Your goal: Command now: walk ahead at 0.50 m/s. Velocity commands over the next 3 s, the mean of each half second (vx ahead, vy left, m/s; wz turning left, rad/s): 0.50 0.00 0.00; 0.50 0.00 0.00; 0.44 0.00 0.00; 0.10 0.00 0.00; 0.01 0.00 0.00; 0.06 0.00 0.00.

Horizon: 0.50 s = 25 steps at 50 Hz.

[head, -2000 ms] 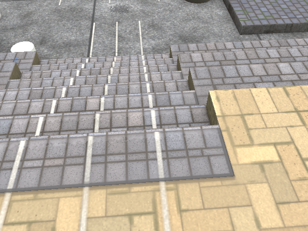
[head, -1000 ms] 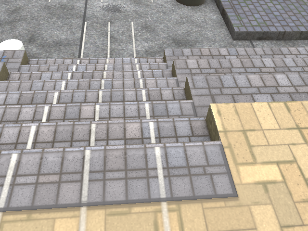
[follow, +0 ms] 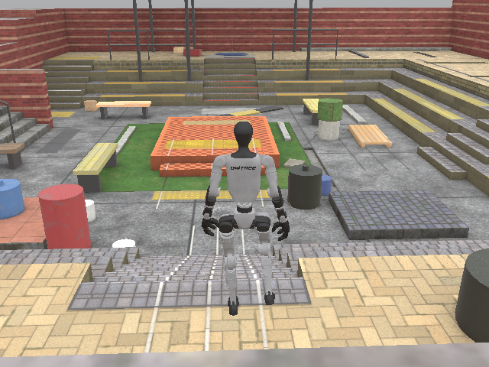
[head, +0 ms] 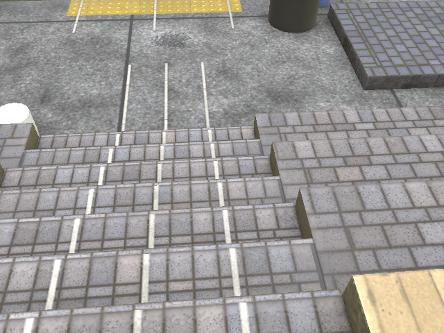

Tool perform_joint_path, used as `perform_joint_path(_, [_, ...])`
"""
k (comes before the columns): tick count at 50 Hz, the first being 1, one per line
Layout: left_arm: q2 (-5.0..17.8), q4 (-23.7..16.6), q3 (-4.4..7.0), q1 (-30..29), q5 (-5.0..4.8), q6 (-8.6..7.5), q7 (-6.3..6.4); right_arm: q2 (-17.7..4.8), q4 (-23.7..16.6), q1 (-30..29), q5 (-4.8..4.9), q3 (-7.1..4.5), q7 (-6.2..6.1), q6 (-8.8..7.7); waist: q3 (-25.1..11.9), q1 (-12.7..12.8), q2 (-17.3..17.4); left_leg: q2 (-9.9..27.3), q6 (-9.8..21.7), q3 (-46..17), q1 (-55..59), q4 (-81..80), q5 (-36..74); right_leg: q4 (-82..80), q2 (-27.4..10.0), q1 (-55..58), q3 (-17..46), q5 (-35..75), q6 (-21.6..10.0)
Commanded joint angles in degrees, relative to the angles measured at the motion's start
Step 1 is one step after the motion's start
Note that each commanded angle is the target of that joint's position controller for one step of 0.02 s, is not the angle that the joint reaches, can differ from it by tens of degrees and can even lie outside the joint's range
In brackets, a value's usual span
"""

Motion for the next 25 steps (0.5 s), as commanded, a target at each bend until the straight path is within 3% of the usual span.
perform_joint_path(1, [-0.25, -1.33, -0.3, 1.44, -0.26, 0.26, -0.59, -2.72, -2.02, 2.78, -1.36, -0.14, 0.98, -1.66, 1.56, 1.57, 4.26, 15.65, 11.53, -11.43, 1.05, -8.69, 14.44, -5.44, -2.08, -7.86, -0.91, 8.58, 1.67])
perform_joint_path(2, [-0.65, -1.99, -0.53, -0.88, 0.03, 0.56, -0.53, -2.46, -0.92, 5.25, -1.7, 0.03, 1.43, -1.86, 1.33, 1.27, 4.34, 15.86, 11.71, -10.65, 1.31, -8.06, 18.76, -8.66, -2.3, -8.96, -1.45, 12.27, 2.29])
perform_joint_path(5, [-0.27, -3.46, -0.61, -6.12, 0.1, 1.44, -0.71, -2.9, 0.33, 8.39, -1.43, 0.42, 2.95, -1.83, 1.03, 0.87, 3.84, 15.27, 11.18, -8.35, 0.01, -6.34, 26.62, -17.64, -1.38, -7.59, -2.39, 21.64, 2.58])
perform_joint_path(8, [0.38, -4.17, -0.32, -9.02, -0.1, 2.28, -1.27, -3.33, 1.56, 9.97, -1.78, 0.77, 4.12, -1.14, 1.37, 1.02, 5.61, 14.31, 9.96, -6.54, -2.59, -5.16, 23.62, -19.09, 0.77, -3.12, -3.69, 23.51, 2.28])
perform_joint_path(9, [1.04, -4.71, -0.07, -10.49, -0.32, 2.37, -1.13, -3.32, 2.24, 11.12, -1.68, 0.85, 4.17, -1.07, 2.04, 0.74, 5.44, 15.13, 9.87, -7.26, -0.7, -4.95, 22.46, -20.03, 0.85, -4.12, -3.31, 22.39, 2.12])
perform_joint_path(10, [0.7, -4.54, -0.11, -8.85, -0.22, 2.36, -1.05, -3.37, 3.82, 12.96, -2.82, 0.94, 4.03, -1.13, 2.29, 1.73, 6.09, 18.03, 10.07, -9.1, 3.82, -2.62, 24.38, -15.47, -0.7, -7.29, 0.16, 23.9, 1.76])
perform_joint_path(12, [2.61, -4.62, 0.87, -7.87, 0.4, 1.19, -0.25, -2.9, 2.62, 10.93, -2.7, 1.17, 3.05, -1.68, 1.29, 2.93, 5.19, 16.86, 8.19, -7.15, 4.97, 1.45, 26.23, -11.98, 0.33, -5.44, -2.21, 17.09, 0.97])
perform_joint_path(13, [2.78, -6.18, 1.0, -11.36, -0.67, 1.16, 0.27, -3.32, 3.21, 10.74, -1.92, 0.93, 2.69, -1.82, 2.51, 2.45, 5.03, 18.64, 7.64, -8.68, 8.83, 1.63, 27.09, -16.55, -0.84, -8.41, -0.08, 13.24, 0.41])
perform_joint_path(14, [2.94, -7.87, 1.15, -17.29, -1.36, 1.13, 0.6, -4.54, 3.17, 11.53, 0.53, 0.2, 2.31, -1.32, 3.18, -0.1, 3.58, 17.45, 7.32, -7.89, 11.88, 1.15, 25.57, -25.67, 1.38, -7.85, -4.7, 5.28, 0.36])
perform_joint_path(15, [1.58, -7.78, 1.0, -14.48, -1.25, 1.11, 0.89, -5.31, 3.76, 12.02, -1.35, 0.18, 2.16, -1.14, 2.58, 1.71, 6.63, 18.54, 6.6, -8.27, 10.12, 3.73, 32.56, -20.79, 1.69, -0.99, -5.23, 6.63, -0.68])
perform_joint_path(16, [2.5, -6.51, 1.63, -9.13, -1.93, 0.69, 1.14, -7.09, 3.0, 8.73, -1.26, -0.67, 2.23, -0.97, 1.54, 4.63, 5.82, 17.73, 5.66, -6.55, 7.54, 7.81, 38.82, -23.58, 3.09, 5.91, -6.3, 6.85, -1.81])
perform_joint_path(17, [5.38, -5.95, 2.74, -7.97, -3.32, -0.1, 1.23, -8.13, 2.95, 10.1, 0.36, -1.25, 2.29, -1.16, -1.42, 3.84, 2.74, 13.09, 4.78, -4.06, 5.34, 13.68, 37.61, -30.68, 6.07, 15.47, -9.32, 8.7, -3.43])
perform_joint_path(18, [8.87, -3.59, 3.67, 1.04, -3.39, -1.02, 1.35, -3.82, 3.66, 16.63, -1.26, -0.15, 2.48, -1.39, -11.38, 3.26, -4.28, 7.03, 0.29, -1.94, -6.44, 27.73, 23.64, -26.11, -0.23, 38.76, 0.7, 26.45, -12.16])
perform_joint_path(19, [9.59, -0.74, 3.44, 16.94, -2.73, -1.22, 1.27, 1.75, 2.23, 18.75, -2.52, 2.16, 3.19, -2.25, -22.83, 9.01, -15.4, -2.53, -4.12, -1.87, -26.07, 50.01, -26.02, -34.62, -15.82, 61.96, 25.53, 29.17, -25.84])
perform_joint_path(20, [6.39, 4.24, 3.55, 26.74, 0.64, -1.93, 1.57, -0.94, -1.39, 5.3, -0.99, 0.63, 3.38, -2.27, -13.63, 14.64, -7.62, -1.69, -1.8, -9.65, -38.94, 62.42, -30.19, -41.21, -14.9, 56.26, 33.15, 11.17, -21.16])
perform_joint_path(21, [7.95, 3.59, 4.27, 19.17, 0.19, -2.72, 1.61, -1.15, -3.91, -1.68, 0.24, 0.34, 2.35, -1.92, -1.02, 11.6, -2.99, 3.17, -0.25, -11.68, -41.9, 63.54, -23.49, -42.89, -15.52, 41.19, 28.39, 7.75, -17.89])
perform_joint_path(22, [3.79, 2.11, 3.04, 11.07, -0.84, -2.25, 1.83, -2.25, -3.76, -2.45, -0.33, 0.24, 1.22, -1.2, -1.03, 7.71, 1.3, 6.54, -0.04, -10.47, -37.13, 61.86, -17.61, -43.12, -14.2, 31.74, 22.94, 11.08, -16.83])
perform_joint_path(23, [-0.48, 1.76, 1.49, 8.79, -1.41, -1.78, 1.97, -0.92, -3.5, -1.48, -1.45, 0.66, 0.66, -0.65, -1.83, 5.07, 0.98, 8.6, 0.22, -10.67, -32.82, 59.52, -13.44, -43.67, -12.56, 25.56, 18.1, 16.15, -16.21])
perform_joint_path(24, [-3.17, 1.4, 0.57, 7.53, -1.18, -1.55, 2.19, 1.2, -3.32, -1.21, -2.35, 1.32, 0.54, 0.03, 0.09, 3.48, 0.64, 9.98, 0.01, -10.44, -30.11, 56.79, -10.49, -44.9, -11.05, 19.91, 14.28, 19.68, -15.0])
perform_joint_path(25, [-4.11, 1.11, 0.18, 7.08, -0.98, -1.61, 2.39, 2.1, -2.92, -0.17, -2.54, 1.46, 0.77, 0.74, -0.45, 2.43, 0.44, 10.17, -0.36, -9.6, -28.43, 53.64, -9.51, -45.79, -9.17, 17.43, 11.27, 19.62, -14.01])
Next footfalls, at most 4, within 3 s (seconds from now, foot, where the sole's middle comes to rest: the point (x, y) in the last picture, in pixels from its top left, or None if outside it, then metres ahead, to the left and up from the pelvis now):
0.34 right None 0.30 -0.14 -0.78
0.92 left None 0.57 0.09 -0.93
1.44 right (253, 271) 0.88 -0.15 -1.08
1.74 left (197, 269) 0.89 0.07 -1.08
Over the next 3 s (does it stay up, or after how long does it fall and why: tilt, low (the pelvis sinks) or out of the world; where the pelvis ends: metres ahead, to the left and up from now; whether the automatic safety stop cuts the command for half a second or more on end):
stays up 0.90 -0.04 -0.32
